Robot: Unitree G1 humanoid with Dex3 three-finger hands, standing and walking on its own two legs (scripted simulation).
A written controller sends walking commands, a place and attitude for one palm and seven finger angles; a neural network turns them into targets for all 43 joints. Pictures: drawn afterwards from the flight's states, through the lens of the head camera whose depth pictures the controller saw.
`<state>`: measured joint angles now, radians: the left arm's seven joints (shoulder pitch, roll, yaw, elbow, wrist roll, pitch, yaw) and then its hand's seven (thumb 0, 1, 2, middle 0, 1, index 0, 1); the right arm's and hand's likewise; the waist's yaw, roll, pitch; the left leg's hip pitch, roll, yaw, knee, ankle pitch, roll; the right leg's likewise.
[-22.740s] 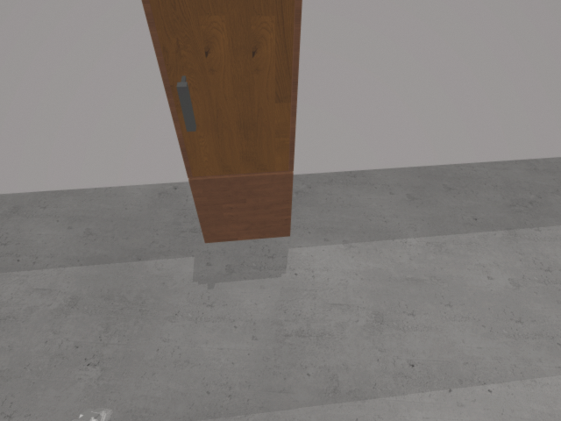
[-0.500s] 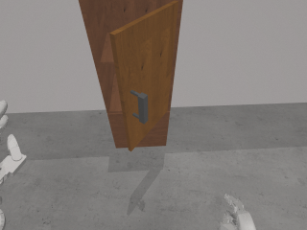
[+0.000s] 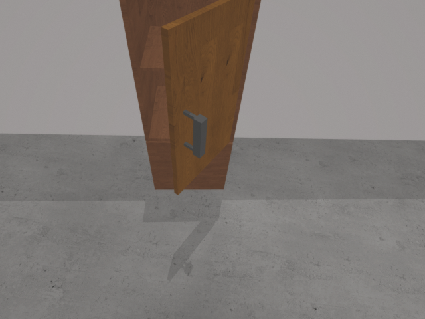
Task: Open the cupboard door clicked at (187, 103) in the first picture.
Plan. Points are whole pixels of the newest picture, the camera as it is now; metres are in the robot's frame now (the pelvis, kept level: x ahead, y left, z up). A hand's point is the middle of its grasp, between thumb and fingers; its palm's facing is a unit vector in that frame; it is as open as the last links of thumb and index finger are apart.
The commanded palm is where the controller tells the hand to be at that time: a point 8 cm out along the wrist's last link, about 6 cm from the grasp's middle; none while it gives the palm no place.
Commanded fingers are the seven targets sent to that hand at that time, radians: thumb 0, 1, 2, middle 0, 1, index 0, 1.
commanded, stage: let the arm hang, fingers relaxed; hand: left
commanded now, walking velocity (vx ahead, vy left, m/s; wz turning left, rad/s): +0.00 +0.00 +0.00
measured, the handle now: (193, 133) +0.58 +0.08 -0.04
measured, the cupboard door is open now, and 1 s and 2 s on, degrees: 52 52 52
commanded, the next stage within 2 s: look to check the result in 0.72 s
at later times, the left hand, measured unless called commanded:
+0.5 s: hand out of the picture -0.03 +0.17 -0.17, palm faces +0.05 -0.98 -0.17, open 7.3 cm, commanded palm none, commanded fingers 0.00 0.90 0.90 -0.20 -0.30 -0.20 -0.30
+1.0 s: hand out of the picture -0.01 +0.16 -0.17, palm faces +0.05 -0.98 -0.18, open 7.3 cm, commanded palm none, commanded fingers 0.00 0.90 0.90 -0.20 -0.30 -0.20 -0.30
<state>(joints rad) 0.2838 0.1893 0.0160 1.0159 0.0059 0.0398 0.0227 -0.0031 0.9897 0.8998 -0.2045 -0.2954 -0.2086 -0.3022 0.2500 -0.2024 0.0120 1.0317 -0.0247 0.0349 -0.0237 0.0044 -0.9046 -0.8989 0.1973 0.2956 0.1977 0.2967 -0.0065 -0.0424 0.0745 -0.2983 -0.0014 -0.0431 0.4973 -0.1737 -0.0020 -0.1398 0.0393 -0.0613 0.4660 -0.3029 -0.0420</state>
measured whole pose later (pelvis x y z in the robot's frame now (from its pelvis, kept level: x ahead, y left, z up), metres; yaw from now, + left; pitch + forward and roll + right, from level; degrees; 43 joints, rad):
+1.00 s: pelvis +0.01 -0.01 +0.00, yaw +0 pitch -2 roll +0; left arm 0.31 0.12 0.02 1.15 0.00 -0.01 0.04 0.00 0.91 0.90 -0.20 -0.29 -0.20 -0.30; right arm 0.29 -0.11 0.00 1.14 -0.02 0.01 -0.04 0.00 -0.91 -0.90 0.20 0.30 0.20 0.30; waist -0.01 0.01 0.05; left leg -0.25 0.00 -0.04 0.44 -0.16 -0.01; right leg -0.10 0.04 -0.05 0.42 -0.29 -0.05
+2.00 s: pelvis +0.01 -0.04 -0.01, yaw -16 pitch +1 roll +1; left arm 0.19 0.23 0.09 0.95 0.02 0.02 0.01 0.00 0.91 0.90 -0.20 -0.29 -0.20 -0.30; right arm 0.16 -0.22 -0.07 0.98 -0.02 0.07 -0.03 0.00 -0.90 -0.90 0.20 0.30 0.20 0.30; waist 0.02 0.04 0.13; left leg -0.45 0.08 0.04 0.99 -0.48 -0.05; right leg -0.29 0.04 0.00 0.64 -0.37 -0.07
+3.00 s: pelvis +0.08 -0.10 -0.01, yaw -51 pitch +2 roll -1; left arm 0.28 0.20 0.07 0.95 0.02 0.01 -0.03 0.00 0.91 0.90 -0.20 -0.30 -0.21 -0.30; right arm 0.22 -0.22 -0.05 0.87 -0.02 -0.02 0.00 0.00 -0.90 -0.90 0.20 0.30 0.20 0.30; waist 0.00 -0.01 0.04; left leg -0.33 0.05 0.06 0.58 -0.31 -0.03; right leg -0.27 0.07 0.10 0.63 -0.41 -0.03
